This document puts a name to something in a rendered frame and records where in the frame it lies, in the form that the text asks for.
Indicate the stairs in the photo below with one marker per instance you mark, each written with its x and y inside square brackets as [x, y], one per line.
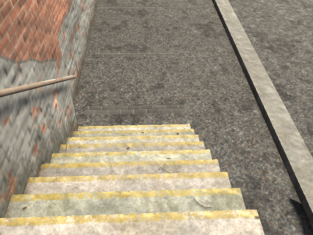
[145, 179]

